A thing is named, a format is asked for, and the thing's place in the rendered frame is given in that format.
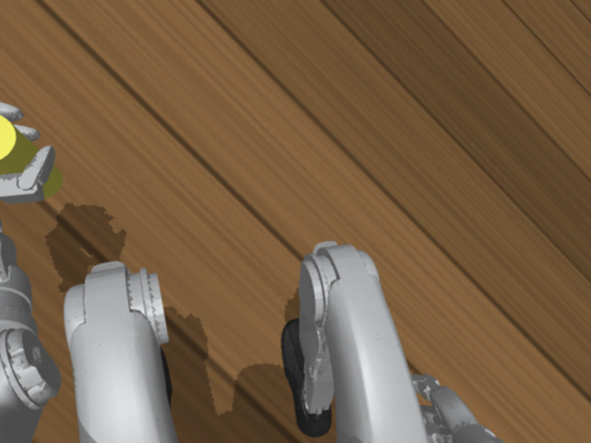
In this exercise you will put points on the can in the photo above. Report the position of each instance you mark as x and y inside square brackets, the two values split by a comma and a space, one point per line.
[16, 151]

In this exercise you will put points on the right robot hand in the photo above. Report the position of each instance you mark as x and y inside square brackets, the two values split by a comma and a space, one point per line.
[448, 412]

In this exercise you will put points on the right robot foot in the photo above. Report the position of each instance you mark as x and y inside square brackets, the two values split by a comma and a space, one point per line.
[311, 425]

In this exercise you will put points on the left robot hand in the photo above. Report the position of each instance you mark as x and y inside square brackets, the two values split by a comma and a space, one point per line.
[27, 186]

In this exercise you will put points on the right robot arm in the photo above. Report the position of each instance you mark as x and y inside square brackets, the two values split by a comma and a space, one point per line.
[475, 433]

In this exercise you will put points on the left robot arm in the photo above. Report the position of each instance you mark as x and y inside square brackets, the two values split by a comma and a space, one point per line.
[29, 376]

